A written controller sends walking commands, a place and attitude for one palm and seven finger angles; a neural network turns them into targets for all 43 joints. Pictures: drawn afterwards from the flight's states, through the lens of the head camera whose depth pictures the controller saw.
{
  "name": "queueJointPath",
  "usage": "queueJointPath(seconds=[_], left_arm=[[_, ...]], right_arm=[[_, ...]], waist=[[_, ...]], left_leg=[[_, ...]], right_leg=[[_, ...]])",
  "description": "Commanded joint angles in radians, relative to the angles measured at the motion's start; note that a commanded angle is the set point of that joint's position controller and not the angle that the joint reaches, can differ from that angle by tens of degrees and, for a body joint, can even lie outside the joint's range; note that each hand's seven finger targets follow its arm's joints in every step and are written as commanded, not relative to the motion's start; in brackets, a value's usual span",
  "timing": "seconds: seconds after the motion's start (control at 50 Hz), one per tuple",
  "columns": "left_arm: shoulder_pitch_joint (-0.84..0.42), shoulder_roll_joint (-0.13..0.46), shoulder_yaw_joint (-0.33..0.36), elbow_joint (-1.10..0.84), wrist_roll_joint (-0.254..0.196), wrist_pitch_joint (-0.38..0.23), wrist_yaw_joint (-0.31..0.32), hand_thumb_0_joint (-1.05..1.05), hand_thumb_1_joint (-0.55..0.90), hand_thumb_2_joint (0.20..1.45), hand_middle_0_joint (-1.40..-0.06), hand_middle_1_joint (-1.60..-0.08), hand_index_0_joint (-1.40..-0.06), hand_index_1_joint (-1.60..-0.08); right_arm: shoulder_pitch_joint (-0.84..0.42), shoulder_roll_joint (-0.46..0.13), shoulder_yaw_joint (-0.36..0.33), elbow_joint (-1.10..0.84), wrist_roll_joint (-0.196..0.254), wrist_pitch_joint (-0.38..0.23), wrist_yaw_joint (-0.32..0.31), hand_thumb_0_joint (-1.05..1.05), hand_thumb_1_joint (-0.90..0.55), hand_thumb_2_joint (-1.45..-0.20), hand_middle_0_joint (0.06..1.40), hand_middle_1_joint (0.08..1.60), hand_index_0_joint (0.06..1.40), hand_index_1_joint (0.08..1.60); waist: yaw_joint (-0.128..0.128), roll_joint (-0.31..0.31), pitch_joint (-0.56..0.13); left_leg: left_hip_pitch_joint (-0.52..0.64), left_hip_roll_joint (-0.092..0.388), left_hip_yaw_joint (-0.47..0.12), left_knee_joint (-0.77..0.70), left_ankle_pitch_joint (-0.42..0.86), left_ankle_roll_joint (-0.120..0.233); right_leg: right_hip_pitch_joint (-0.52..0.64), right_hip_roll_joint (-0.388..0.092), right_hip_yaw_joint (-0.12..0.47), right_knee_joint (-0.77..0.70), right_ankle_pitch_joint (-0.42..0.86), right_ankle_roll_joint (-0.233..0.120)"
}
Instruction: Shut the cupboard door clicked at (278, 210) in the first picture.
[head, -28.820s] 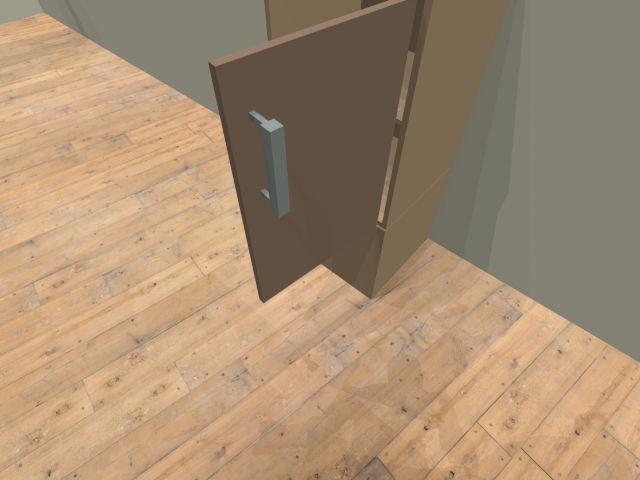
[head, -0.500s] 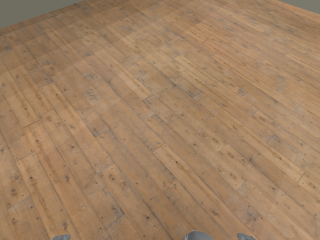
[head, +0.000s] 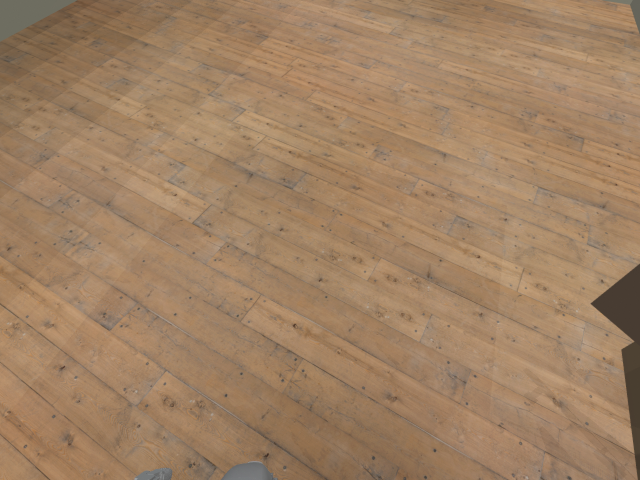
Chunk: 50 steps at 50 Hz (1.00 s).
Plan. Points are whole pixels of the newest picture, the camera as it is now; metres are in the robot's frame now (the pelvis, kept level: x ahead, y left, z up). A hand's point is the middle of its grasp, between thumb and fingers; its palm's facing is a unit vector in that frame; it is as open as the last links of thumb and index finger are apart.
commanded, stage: turn to face it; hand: left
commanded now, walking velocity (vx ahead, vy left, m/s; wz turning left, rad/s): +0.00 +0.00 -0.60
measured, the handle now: out of the picture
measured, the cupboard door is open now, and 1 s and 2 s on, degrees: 53 53 53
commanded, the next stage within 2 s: take the last steps up to it in 1.50 s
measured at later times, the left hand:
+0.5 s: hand (211, 461) +0.16 +0.16 -0.15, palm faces -0.30 -0.91 -0.29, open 7.4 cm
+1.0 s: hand (226, 432) +0.20 +0.15 -0.17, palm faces -0.51 -0.83 -0.21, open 7.4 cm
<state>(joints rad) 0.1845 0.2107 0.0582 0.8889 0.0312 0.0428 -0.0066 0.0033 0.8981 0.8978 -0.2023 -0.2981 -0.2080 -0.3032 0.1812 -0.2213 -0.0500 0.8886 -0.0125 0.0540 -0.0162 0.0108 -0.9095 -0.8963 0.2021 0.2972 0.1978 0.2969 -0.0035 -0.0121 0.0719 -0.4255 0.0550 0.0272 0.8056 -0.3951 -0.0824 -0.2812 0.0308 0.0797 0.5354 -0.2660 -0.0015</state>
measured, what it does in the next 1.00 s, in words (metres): steps on the spot, turning right: left foot, then right foot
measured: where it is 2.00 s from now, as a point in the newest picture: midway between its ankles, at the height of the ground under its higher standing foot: outside the picture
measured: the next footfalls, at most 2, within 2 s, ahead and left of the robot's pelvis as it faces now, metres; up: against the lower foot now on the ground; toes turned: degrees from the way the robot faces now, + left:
left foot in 0.06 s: +0.07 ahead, +0.13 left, +0.00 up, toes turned +1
right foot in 0.46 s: -0.02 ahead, -0.12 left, +0.00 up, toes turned -23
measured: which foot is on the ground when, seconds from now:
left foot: up 0.00-0.04, down 0.06-0.46, up 0.48-0.86, down 0.88-1.00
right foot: down 0.00-0.06, up 0.08-0.44, down 0.46-0.88, up 0.90-1.00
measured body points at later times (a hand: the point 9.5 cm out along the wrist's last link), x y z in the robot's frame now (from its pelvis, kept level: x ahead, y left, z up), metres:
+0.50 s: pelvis -0.01 -0.01 -0.01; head +0.02 -0.04 +0.44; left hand +0.18 +0.21 -0.13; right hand -0.05 -0.28 -0.17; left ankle +0.02 +0.13 -0.72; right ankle -0.05 -0.11 -0.74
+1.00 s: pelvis +0.03 +0.01 +0.00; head +0.08 +0.01 +0.45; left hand +0.23 +0.20 -0.16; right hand -0.03 -0.25 -0.12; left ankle +0.08 +0.10 -0.73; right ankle -0.08 -0.07 -0.66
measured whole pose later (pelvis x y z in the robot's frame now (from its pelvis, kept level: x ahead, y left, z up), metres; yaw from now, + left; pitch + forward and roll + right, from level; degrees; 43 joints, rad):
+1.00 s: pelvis +0.03 +0.01 +0.00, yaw -36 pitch +1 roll -2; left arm 0.19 0.27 0.10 0.92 0.02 0.07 -0.02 0.01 0.90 0.90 -0.20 -0.30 -0.20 -0.30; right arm 0.16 -0.19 -0.01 0.86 -0.03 0.02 -0.03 0.01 -0.91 -0.90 0.21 0.30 0.20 0.30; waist 0.02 -0.04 0.08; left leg -0.27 0.07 0.11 0.56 -0.30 0.02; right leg -0.47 0.04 0.03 1.09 -0.49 0.04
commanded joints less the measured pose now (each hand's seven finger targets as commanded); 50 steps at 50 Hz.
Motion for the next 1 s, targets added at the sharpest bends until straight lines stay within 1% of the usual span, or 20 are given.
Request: queueJointPath(seconds=[0.0,0.02,0.04,0.06,0.08,0.16,0.32,0.38,0.4,0.44,0.48,0.5,0.58,0.74,0.8,0.82,0.84,0.86,0.88,0.98], left_arm=[[-0.06,0.178,0.056,-0.094,-0.016,-0.005,0.009,0.0,0.9,0.9,-0.2,-0.3,-0.2,-0.3],[-0.019,0.111,0.043,-0.106,-0.028,0.001,0.003,0.0,0.9,0.9,-0.2,-0.3,-0.2,-0.3],[-0.02,0.105,0.039,-0.119,-0.026,0.002,-0.001,0.0,0.9,0.9,-0.2,-0.3,-0.2,-0.3],[-0.041,0.133,0.042,-0.126,-0.016,-0.001,-0.005,0.0,0.9,0.9,-0.2,-0.3,-0.2,-0.3],[-0.017,0.132,0.054,-0.106,-0.008,0.003,-0.011,0.0,0.9,0.9,-0.2,-0.3,-0.2,-0.3],[-0.013,0.11,0.058,-0.08,-0.011,0.015,-0.035,0.0,0.9,0.9,-0.2,-0.3,-0.2,-0.3],[-0.071,0.07,0.038,-0.096,-0.014,0.007,-0.036,0.0,0.9,0.9,-0.2,-0.3,-0.2,-0.3],[-0.002,0.091,0.043,-0.077,-0.014,-0.001,-0.031,0.0,0.9,0.9,-0.2,-0.3,-0.2,-0.3],[0.065,0.126,0.052,-0.056,-0.011,-0.005,-0.027,0.0,0.9,0.9,-0.2,-0.3,-0.2,-0.3],[0.143,0.299,0.082,-0.03,-0.004,-0.022,-0.001,0.0,0.9,0.9,-0.2,-0.3,-0.2,-0.3],[0.11,0.268,0.08,-0.038,-0.009,-0.02,0.019,0.0,0.9,0.9,-0.2,-0.3,-0.2,-0.3],[0.055,0.244,0.076,-0.047,-0.009,-0.023,0.024,0.0,0.9,0.9,-0.2,-0.3,-0.2,-0.3],[-0.018,0.194,0.052,-0.076,-0.013,-0.034,0.018,0.0,0.9,0.9,-0.2,-0.3,-0.2,-0.3],[0.041,0.224,0.066,-0.048,-0.005,-0.027,0.016,0.0,0.9,0.9,-0.2,-0.3,-0.2,-0.3],[-0.011,0.217,0.067,-0.054,-0.012,-0.019,0.017,0.0,0.9,0.9,-0.2,-0.3,-0.2,-0.3],[-0.023,0.183,0.06,-0.062,-0.02,-0.014,0.017,0.0,0.9,0.9,-0.2,-0.3,-0.2,-0.3],[0.013,0.123,0.047,-0.076,-0.031,-0.01,0.009,0.0,0.9,0.9,-0.2,-0.3,-0.2,-0.3],[0.013,0.113,0.038,-0.087,-0.028,-0.012,0.004,0.0,0.9,0.9,-0.2,-0.3,-0.2,-0.3],[-0.005,0.134,0.045,-0.094,-0.017,-0.008,0.002,0.0,0.9,0.9,-0.2,-0.3,-0.2,-0.3],[-0.017,0.118,0.055,-0.061,-0.012,0.012,-0.028,0.0,0.9,0.9,-0.2,-0.3,-0.2,-0.3]], right_arm=[[0.141,-0.125,-0.024,-0.04,0.003,-0.051,-0.014,0.0,-0.9,-0.9,0.2,0.3,0.2,0.3],[0.159,-0.217,-0.038,-0.042,-0.012,-0.063,-0.018,0.0,-0.9,-0.9,0.2,0.3,0.2,0.3],[0.163,-0.273,-0.048,-0.058,-0.019,-0.06,-0.023,0.0,-0.9,-0.9,0.2,0.3,0.2,0.3],[0.143,-0.259,-0.039,-0.072,-0.02,-0.057,-0.022,0.0,-0.9,-0.9,0.2,0.3,0.2,0.3],[0.086,-0.213,-0.028,-0.078,-0.025,-0.064,-0.026,0.0,-0.9,-0.9,0.2,0.3,0.2,0.3],[0.016,-0.172,-0.019,-0.094,-0.02,-0.063,-0.031,0.0,-0.9,-0.9,0.2,0.3,0.2,0.3],[0.106,-0.201,-0.048,-0.033,-0.02,-0.052,-0.016,0.0,-0.9,-0.9,0.2,0.3,0.2,0.3],[0.07,-0.214,-0.057,-0.036,-0.014,-0.046,-0.007,0.0,-0.9,-0.9,0.2,0.3,0.2,0.3],[0.04,-0.205,-0.057,-0.045,-0.008,-0.043,-0.003,0.0,-0.9,-0.9,0.2,0.3,0.2,0.3],[-0.038,-0.091,-0.027,-0.121,-0.002,-0.032,0.003,0.0,-0.9,-0.9,0.2,0.3,0.2,0.3],[-0.063,-0.102,-0.027,-0.118,-0.002,-0.013,-0.004,0.0,-0.9,-0.9,0.2,0.3,0.2,0.3],[-0.053,-0.108,-0.028,-0.102,-0.004,-0.017,-0.007,0.0,-0.9,-0.9,0.2,0.3,0.2,0.3],[0.014,-0.109,-0.029,-0.061,-0.006,-0.018,0.005,0.0,-0.9,-0.9,0.2,0.3,0.2,0.3],[-0.053,-0.094,-0.02,-0.093,0.004,-0.032,-0.007,0.0,-0.9,-0.9,0.2,0.3,0.2,0.3],[0.038,-0.1,-0.02,-0.066,0.01,-0.043,-0.015,0.0,-0.9,-0.9,0.2,0.3,0.2,0.3],[0.079,-0.129,-0.024,-0.051,0.008,-0.052,-0.019,0.0,-0.9,-0.9,0.2,0.3,0.2,0.3],[0.101,-0.214,-0.036,-0.051,-0.006,-0.064,-0.023,0.0,-0.9,-0.9,0.2,0.3,0.2,0.3],[0.124,-0.267,-0.046,-0.061,-0.009,-0.057,-0.023,0.0,-0.9,-0.9,0.2,0.3,0.2,0.3],[0.123,-0.256,-0.038,-0.073,-0.021,-0.05,-0.025,0.0,-0.9,-0.9,0.2,0.3,0.2,0.3],[0.03,-0.174,-0.017,-0.091,-0.022,-0.059,-0.032,0.0,-0.9,-0.9,0.2,0.3,0.2,0.3]], waist=[[-0.058,-0.047,-0.109],[-0.048,0.226,-0.133],[-0.048,0.35,-0.122],[-0.048,0.223,-0.098],[-0.011,0.236,-0.102],[0.007,0.187,-0.09],[-0.048,0.229,-0.131],[-0.004,0.218,-0.138],[0.036,0.151,-0.146],[0.093,-0.318,-0.092],[0.068,-0.196,-0.049],[0.045,-0.251,-0.061],[-0.009,-0.129,-0.122],[0.032,-0.129,-0.126],[-0.02,-0.129,-0.137],[-0.038,-0.063,-0.162],[-0.034,0.186,-0.2],[-0.038,0.33,-0.19],[-0.046,0.241,-0.156],[-0.002,0.175,-0.088]], left_leg=[[0.306,0.018,-0.02,-0.385,0.177,0.017],[0.382,0.237,-0.26,-0.51,0.17,0.086],[0.343,0.419,-0.412,-0.556,0.241,0.189],[0.25,0.432,-0.389,-0.541,0.262,0.232],[0.243,0.381,-0.321,-0.549,0.328,0.221],[0.268,0.281,-0.067,-0.489,0.429,0.196],[0.365,0.317,0.048,-0.405,0.531,0.203],[0.275,0.308,0.104,-0.309,0.461,0.149],[0.189,0.274,0.137,-0.214,0.356,0.105],[-0.187,0.036,0.149,0.193,-0.257,0.008],[-0.255,0.065,-0.02,0.364,-0.159,0.019],[-0.279,0.068,-0.033,0.379,-0.114,0.012],[-0.141,0.047,-0.01,0.297,0.038,-0.01],[-0.043,-0.009,-0.004,-0.021,-0.031,-0.006],[0.154,-0.03,-0.001,-0.284,0.125,0.005],[0.302,0.018,-0.026,-0.414,0.221,0.015],[0.438,0.226,-0.22,-0.492,0.347,0.083],[0.434,0.408,-0.358,-0.49,0.528,0.189],[0.343,0.435,-0.339,-0.48,0.543,0.248],[0.324,0.28,-0.058,-0.449,0.649,0.197]], right_leg=[[-0.148,-0.141,0.19,-0.028,0.124,-0.08],[-0.269,0.005,0.07,0.169,-0.118,-0.016],[-0.313,0.033,-0.048,0.42,-0.363,0.02],[-0.268,-0.025,-0.009,0.542,-0.332,0.016],[-0.286,-0.031,-0.012,0.614,-0.275,0.033],[-0.279,-0.065,-0.076,0.651,-0.173,0.057],[-0.147,-0.051,-0.175,0.258,-0.186,0.045],[0.024,-0.035,-0.198,0.033,-0.023,0.02],[0.138,-0.056,-0.164,-0.079,0.083,0.002],[0.24,-0.411,0.34,-0.231,0.471,-0.168],[0.173,-0.382,0.28,-0.243,0.368,-0.212],[0.186,-0.351,0.291,-0.234,0.34,-0.204],[0.143,-0.245,0.124,-0.185,0.394,-0.164],[0.154,-0.258,0.266,-0.133,0.483,-0.201],[0.054,-0.208,0.27,-0.056,0.462,-0.136],[-0.042,-0.143,0.227,0.007,0.353,-0.086],[-0.19,-0.004,0.104,0.156,0.049,-0.021],[-0.265,0.031,-0.026,0.395,-0.355,0.021],[-0.25,-0.008,-0.009,0.552,-0.368,0.021],[-0.295,-0.055,-0.062,0.66,-0.192,0.062]])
